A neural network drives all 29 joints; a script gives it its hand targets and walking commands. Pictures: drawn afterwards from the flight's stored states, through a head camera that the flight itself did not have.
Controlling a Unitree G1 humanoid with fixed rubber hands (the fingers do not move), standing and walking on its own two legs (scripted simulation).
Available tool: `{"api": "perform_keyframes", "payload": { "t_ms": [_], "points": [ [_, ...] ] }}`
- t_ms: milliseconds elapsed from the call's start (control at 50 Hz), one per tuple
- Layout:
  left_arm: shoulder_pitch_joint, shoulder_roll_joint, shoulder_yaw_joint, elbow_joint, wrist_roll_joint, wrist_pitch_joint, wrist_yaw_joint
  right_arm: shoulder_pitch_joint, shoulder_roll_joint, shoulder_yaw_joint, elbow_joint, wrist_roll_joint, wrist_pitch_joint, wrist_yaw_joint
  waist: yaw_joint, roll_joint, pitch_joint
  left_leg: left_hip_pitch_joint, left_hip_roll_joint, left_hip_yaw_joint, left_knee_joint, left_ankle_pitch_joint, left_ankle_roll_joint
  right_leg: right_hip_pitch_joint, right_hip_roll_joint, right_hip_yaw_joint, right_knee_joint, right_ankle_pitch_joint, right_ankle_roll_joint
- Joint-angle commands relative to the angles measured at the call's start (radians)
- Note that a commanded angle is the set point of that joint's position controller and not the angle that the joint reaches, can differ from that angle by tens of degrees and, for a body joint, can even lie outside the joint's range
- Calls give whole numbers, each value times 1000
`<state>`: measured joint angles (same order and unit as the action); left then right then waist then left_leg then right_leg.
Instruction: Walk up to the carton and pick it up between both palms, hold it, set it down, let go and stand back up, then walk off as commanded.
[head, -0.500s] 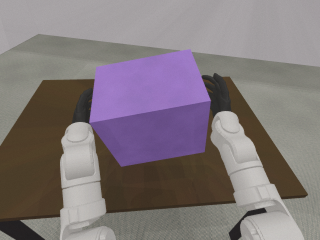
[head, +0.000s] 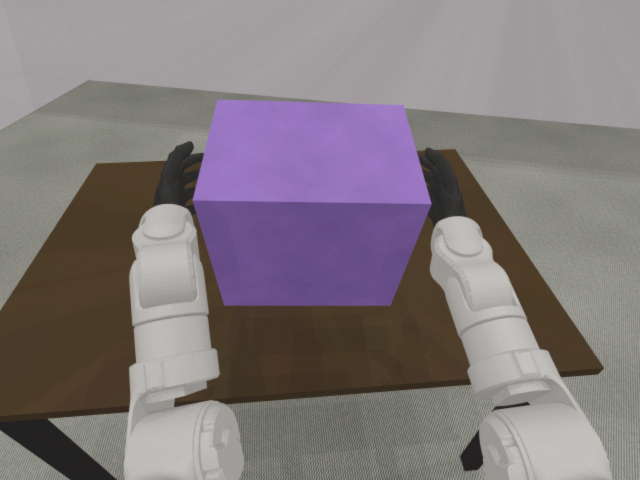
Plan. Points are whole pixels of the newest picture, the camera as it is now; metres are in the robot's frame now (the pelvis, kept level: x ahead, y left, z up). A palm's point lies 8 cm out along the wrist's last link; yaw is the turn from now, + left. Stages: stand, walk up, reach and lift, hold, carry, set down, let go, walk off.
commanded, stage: hold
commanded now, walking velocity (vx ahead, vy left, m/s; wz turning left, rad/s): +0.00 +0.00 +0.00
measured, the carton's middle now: (309, 209) +0.41 +0.01 +0.16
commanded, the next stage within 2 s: none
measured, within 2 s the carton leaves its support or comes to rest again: neither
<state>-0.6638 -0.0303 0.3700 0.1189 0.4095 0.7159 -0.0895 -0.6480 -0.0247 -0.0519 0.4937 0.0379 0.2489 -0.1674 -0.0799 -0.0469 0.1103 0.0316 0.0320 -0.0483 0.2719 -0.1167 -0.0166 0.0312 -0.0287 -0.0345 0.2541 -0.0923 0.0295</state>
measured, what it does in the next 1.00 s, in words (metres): stands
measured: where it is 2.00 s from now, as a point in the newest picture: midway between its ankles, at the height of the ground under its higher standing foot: outside the picture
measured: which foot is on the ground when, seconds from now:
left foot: down 0.00-1.00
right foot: down 0.00-1.00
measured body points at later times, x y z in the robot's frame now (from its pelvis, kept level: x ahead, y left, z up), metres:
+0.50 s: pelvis +0.06 +0.01 +0.01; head +0.03 +0.04 +0.45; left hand +0.39 +0.20 +0.16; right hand +0.41 -0.12 +0.19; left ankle +0.04 +0.15 -0.74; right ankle +0.05 -0.13 -0.74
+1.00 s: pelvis +0.01 +0.00 +0.00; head -0.05 +0.02 +0.44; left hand +0.35 +0.18 +0.22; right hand +0.36 -0.14 +0.22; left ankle +0.04 +0.15 -0.75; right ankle +0.05 -0.13 -0.75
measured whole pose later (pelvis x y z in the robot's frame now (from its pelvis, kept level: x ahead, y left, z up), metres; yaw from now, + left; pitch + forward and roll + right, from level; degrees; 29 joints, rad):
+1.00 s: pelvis +0.01 +0.00 +0.00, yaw +1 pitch -12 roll +0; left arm -0.46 -0.07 0.29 -0.14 0.36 0.72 -0.06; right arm -0.53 -0.02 0.01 0.25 0.11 0.25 -0.24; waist -0.08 -0.03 0.07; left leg 0.06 0.03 -0.05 0.29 -0.14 -0.03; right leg 0.07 -0.03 -0.04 0.25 -0.11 0.03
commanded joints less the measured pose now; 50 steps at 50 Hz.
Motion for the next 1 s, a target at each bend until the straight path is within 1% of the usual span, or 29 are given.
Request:
{"api": "perform_keyframes", "payload": {
  "t_ms": [0, 20, 40, 80, 160, 180, 200, 240, 280, 300, 320, 380, 440, 480, 500, 540, 560, 600, 640, 700, 720, 760, 800, 820, 840, 900, 940, 960, 980],
  "points": [
    [-507, -417, -342, -6, -168, -98, -175, -699, 481, 317, -275, 75, -110, 154, 5, -50, -425, -62, -89, 138, -44, -6, 55, 158, 74, -78, -42, -97, -9],
    [-536, -364, -293, 62, -142, -95, -168, -732, 461, 290, -206, 63, -96, 154, 21, -50, -387, -105, -100, 143, -54, -91, 72, 125, 68, -65, -66, -205, -1],
    [-552, -361, -299, 62, -143, -88, -166, -747, 486, 296, -246, 53, -102, 155, 30, -55, -363, -137, -105, 148, -45, -105, 73, 128, 55, -63, -59, -233, 0],
    [-537, -343, -253, 117, -91, -73, -168, -722, 465, 257, -155, 53, -83, 155, 37, -11, -261, -152, -103, 140, -76, -164, 71, 86, 51, -69, -71, -272, -4],
    [-429, -438, -388, -86, -143, -71, -167, -627, 458, 346, -241, 128, -104, 130, 3, 43, -407, -15, -95, 128, -9, 183, 13, 220, 73, -91, -7, 146, -7],
    [-392, -410, -348, -62, -124, -61, -175, -609, 433, 357, -220, 146, -85, 114, 16, 72, -365, 25, -105, 136, -3, 233, 5, 215, 72, -79, -17, 181, -5],
    [-350, -442, -394, -110, -140, -53, -181, -572, 425, 373, -262, 162, -92, 101, -15, 85, -391, 73, -110, 129, 27, 347, -16, 232, 83, -89, -13, 259, -10],
    [-294, -457, -464, -270, -179, -58, -173, -533, 460, 457, -405, 220, -90, 73, -24, 64, -505, 116, -112, 110, 80, 510, -37, 325, 96, -82, 36, 495, 9],
    [-289, -439, -505, -373, -194, -57, -172, -464, 459, 499, -454, 236, -74, 51, -49, 94, -557, 149, -122, 113, 111, 598, -47, 333, 98, -75, 55, 610, 16],
    [-260, -423, -513, -410, -215, -59, -162, -438, 462, 510, -488, 247, -60, 46, -62, 62, -536, 123, -123, 101, 115, 610, -53, 347, 105, -79, 65, 642, 21],
    [-262, -450, -573, -525, -235, -64, -158, -407, 455, 517, -552, 259, -66, 41, -83, 123, -595, 197, -113, 93, 143, 718, -76, 321, 115, -88, 75, 644, 15],
    [-250, -413, -643, -669, -259, -72, -137, -300, 431, 541, -627, 265, -58, 37, -100, 147, -593, 210, -108, 85, 175, 804, -95, 271, 129, -82, 95, 674, 24],
    [-214, -358, -612, -619, -256, -74, -135, -242, 380, 498, -611, 230, -15, 45, -82, 134, -440, 146, -113, 100, 100, 582, -81, 236, 110, -74, 47, 450, 23],
    [-336, -353, -569, -491, -220, -73, -140, -325, 359, 408, -455, 151, 5, 82, -69, 134, -245, 13, -95, 106, -2, 234, -60, 136, 93, -83, -10, 52, -9],
    [-377, -384, -581, -412, -230, -59, -141, -391, 363, 370, -421, 135, 10, 100, -78, 111, -215, -49, -83, 101, -43, 68, -47, 102, 89, -84, -28, -63, -21],
    [-394, -373, -488, -238, -150, -19, -164, -440, 312, 293, -234, 82, 39, 136, -41, 116, -73, -162, -54, 98, -139, -199, -20, 82, 89, -98, -15, -233, -37],
    [-368, -380, -455, -199, -117, -4, -183, -428, 335, 286, -206, 64, 55, 142, -22, 79, -44, -140, -54, 125, -134, -143, -23, 82, 79, -84, -27, -199, -54],
    [-248, -425, -475, -312, -150, 27, -204, -373, 299, 373, -267, 127, 55, 131, -9, 73, -161, -11, -26, 89, -61, 266, -66, 169, 97, -66, -10, 59, -65],
    [-127, -456, -531, -442, -171, 27, -210, -358, 355, 473, -500, 211, 14, 93, -36, 84, -357, 152, -70, 97, 51, 631, -83, 283, 117, -77, 7, 410, -41],
    [-238, -403, -502, -440, -173, -2, -202, -402, 384, 445, -522, 226, -5, 81, -47, 110, -379, 104, -104, 108, 56, 498, -67, 267, 99, -83, 6, 336, -8],
    [-240, -428, -570, -514, -214, -18, -190, -402, 402, 462, -602, 228, -22, 79, -63, 113, -491, 133, -111, 108, 75, 533, -74, 295, 101, -81, 20, 411, -5],
    [-342, -375, -570, -492, -252, -65, -163, -446, 421, 483, -599, 201, -24, 86, -52, 67, -555, 84, -112, 108, 68, 389, -39, 276, 89, -72, 19, 371, 15],
    [-449, -410, -636, -558, -306, -116, -129, -543, 438, 494, -681, 209, -60, 99, -38, 81, -638, 76, -99, 88, 76, 390, -48, 224, 104, -84, 43, 306, 8],
    [-454, -395, -616, -465, -294, -110, -122, -522, 438, 477, -605, 177, -49, 106, -35, 73, -574, 74, -93, 92, 59, 304, -29, 174, 100, -78, 18, 222, -3],
    [-468, -393, -630, -486, -309, -130, -116, -557, 459, 509, -648, 166, -67, 108, -30, 32, -623, 51, -99, 102, 55, 262, -11, 201, 92, -78, 30, 252, 11],
    [-465, -346, -507, -284, -220, -105, -132, -509, 460, 421, -406, 94, -34, 125, -13, -4, -403, -54, -99, 124, -17, 33, 22, 144, 74, -60, -22, 9, -6],
    [-504, -307, -331, -114, -120, -73, -164, -503, 465, 370, -207, 61, 7, 147, 37, -68, -213, -114, -96, 156, -63, -88, 54, 86, 63, -51, -45, -201, -7],
    [-502, -315, -316, -39, -98, -41, -185, -529, 424, 338, -181, 46, 17, 162, 24, -69, -191, -140, -86, 149, -75, -87, 63, 85, 65, -59, -51, -246, -19],
    [-509, -256, -227, 135, -33, -5, -210, -560, 344, 259, -90, 9, 52, 173, 45, -72, -59, -157, -73, 158, -117, -207, 73, 26, 60, -65, -95, -409, -37]
  ]
}}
